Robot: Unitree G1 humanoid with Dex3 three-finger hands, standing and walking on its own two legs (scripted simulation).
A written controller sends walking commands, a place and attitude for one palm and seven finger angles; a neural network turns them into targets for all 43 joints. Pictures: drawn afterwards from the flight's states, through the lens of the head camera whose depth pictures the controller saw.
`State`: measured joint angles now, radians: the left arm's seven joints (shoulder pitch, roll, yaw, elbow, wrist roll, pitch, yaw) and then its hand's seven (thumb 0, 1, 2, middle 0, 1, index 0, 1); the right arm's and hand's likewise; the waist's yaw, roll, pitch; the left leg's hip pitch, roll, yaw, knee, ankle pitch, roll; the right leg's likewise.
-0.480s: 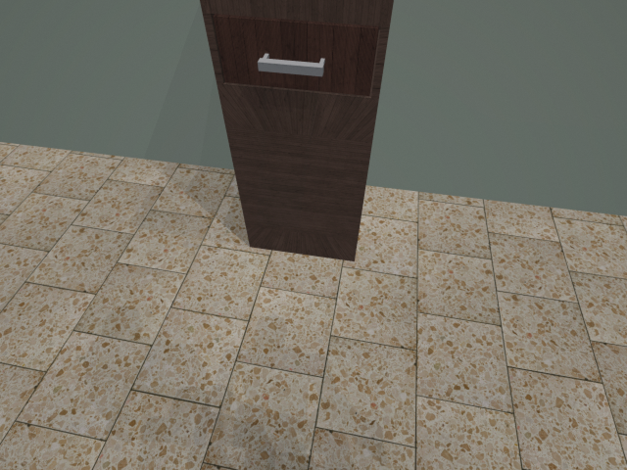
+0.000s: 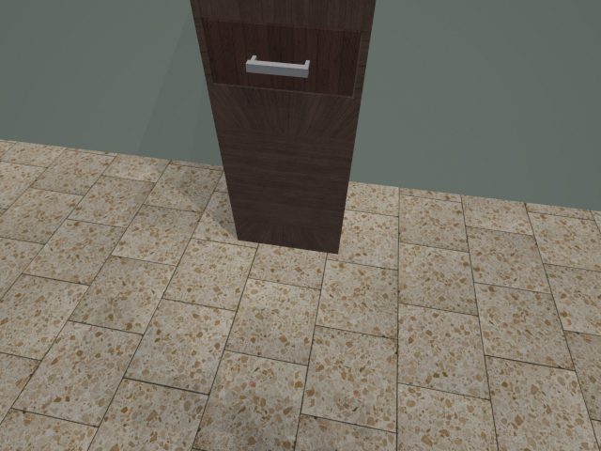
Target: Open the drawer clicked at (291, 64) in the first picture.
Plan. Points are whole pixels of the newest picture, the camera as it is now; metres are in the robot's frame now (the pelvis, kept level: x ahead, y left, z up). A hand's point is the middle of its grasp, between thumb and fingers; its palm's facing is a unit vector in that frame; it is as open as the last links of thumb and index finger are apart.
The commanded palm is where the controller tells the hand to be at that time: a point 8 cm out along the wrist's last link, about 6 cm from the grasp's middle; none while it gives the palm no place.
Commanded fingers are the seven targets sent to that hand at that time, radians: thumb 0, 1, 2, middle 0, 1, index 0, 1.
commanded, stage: look at it before walking up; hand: left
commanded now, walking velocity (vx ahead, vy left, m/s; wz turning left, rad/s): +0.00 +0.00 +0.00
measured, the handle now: (279, 65) +0.97 +0.11 +0.03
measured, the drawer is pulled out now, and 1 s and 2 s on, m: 0.00 0.00 0.00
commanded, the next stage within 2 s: turn to face it in 0.36 s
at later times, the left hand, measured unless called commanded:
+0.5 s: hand out of the picture +0.06 +0.23 -0.16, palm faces -0.01 -0.96 -0.29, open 7.3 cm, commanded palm none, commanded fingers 0.00 0.90 0.90 -0.20 -0.30 -0.20 -0.30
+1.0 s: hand out of the picture +0.03 +0.17 -0.19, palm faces +0.02 -0.98 -0.18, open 7.3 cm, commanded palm none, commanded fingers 0.00 0.90 0.90 -0.20 -0.30 -0.20 -0.30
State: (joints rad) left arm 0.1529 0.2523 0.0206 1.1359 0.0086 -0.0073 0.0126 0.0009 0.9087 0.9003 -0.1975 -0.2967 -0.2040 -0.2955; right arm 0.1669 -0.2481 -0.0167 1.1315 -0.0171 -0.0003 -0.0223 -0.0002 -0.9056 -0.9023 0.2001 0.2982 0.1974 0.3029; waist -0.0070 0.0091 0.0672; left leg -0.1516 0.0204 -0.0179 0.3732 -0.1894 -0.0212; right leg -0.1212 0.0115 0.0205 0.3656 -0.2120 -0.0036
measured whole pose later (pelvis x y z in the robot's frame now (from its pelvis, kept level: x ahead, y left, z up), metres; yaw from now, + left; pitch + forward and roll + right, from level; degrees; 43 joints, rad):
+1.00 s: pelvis +0.04 +0.00 -0.01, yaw -2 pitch -1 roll -1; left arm 0.30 0.15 0.05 1.11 0.02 -0.02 0.00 0.00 0.91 0.90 -0.20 -0.30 -0.20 -0.30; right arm 0.33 -0.16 -0.04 1.15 -0.02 0.00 -0.02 0.00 -0.91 -0.90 0.20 0.30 0.20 0.30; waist 0.00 0.01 0.05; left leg -0.24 0.05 0.05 0.67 -0.44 0.00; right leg -0.15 0.04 0.05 0.52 -0.35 -0.03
